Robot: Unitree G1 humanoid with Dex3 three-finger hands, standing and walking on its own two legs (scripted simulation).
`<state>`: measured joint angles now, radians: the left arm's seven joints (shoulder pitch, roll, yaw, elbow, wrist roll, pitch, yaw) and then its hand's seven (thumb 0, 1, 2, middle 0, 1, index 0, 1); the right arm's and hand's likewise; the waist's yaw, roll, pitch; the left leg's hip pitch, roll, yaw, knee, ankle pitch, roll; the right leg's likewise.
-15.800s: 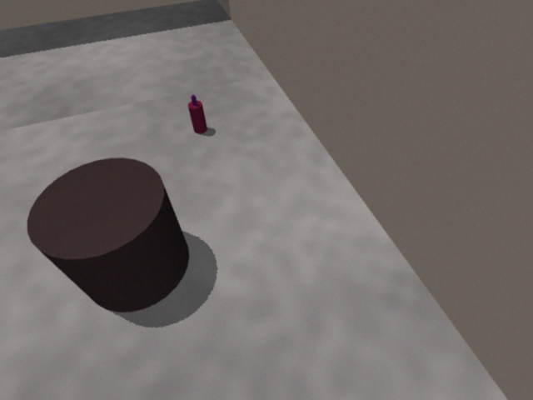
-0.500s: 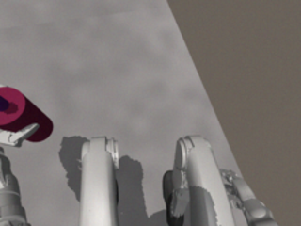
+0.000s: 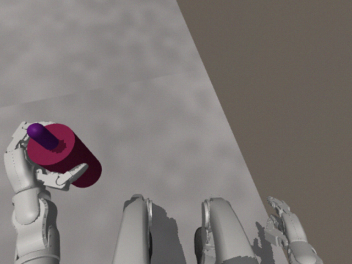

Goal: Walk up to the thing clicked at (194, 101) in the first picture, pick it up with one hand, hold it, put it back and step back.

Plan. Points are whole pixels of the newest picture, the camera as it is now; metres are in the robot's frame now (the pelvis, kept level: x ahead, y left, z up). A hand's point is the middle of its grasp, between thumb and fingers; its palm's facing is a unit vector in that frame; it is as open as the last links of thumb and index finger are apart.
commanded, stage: hold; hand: left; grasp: from the side
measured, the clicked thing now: (65, 155) +0.34 +0.25 -0.01
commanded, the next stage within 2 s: crouch in 1.64 s
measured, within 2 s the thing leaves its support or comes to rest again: neither
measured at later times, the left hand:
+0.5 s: hand (44, 139) +0.33 +0.24 +0.11, palm faces +0.40 -0.91 -0.07, open 11.4 cm
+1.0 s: hand (47, 117) +0.34 +0.21 +0.16, palm faces +0.43 -0.90 -0.05, open 11.3 cm
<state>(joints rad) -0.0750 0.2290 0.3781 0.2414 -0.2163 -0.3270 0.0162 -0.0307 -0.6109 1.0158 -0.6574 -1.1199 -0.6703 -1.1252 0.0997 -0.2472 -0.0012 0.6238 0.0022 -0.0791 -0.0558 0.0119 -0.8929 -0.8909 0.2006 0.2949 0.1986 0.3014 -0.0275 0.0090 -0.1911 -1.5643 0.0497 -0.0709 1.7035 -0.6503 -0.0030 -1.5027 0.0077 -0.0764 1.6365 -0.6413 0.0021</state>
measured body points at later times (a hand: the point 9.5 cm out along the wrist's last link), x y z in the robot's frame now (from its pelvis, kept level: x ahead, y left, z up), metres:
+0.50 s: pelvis +0.03 +0.00 +0.11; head +0.12 +0.03 +0.55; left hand +0.30 +0.28 +0.12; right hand +0.18 -0.23 +0.00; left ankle +0.06 +0.12 -0.52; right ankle +0.06 -0.13 -0.52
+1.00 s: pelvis +0.04 -0.01 +0.15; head +0.11 +0.01 +0.60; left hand +0.31 +0.26 +0.16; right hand +0.20 -0.24 +0.05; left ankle +0.06 +0.12 -0.52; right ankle +0.06 -0.13 -0.52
